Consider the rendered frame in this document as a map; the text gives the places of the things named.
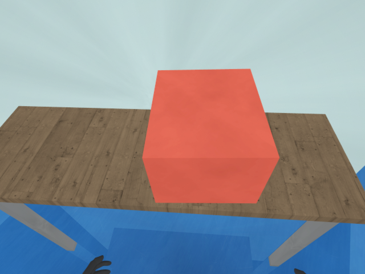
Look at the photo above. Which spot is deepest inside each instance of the table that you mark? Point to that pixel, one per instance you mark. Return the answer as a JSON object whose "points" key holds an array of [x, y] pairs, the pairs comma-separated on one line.
{"points": [[92, 157]]}

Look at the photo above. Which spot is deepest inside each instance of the robot left hand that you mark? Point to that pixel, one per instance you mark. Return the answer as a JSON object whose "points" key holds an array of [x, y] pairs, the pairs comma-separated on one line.
{"points": [[95, 264]]}

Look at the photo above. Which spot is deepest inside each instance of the carton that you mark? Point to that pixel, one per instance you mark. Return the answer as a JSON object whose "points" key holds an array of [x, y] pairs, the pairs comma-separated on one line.
{"points": [[208, 139]]}

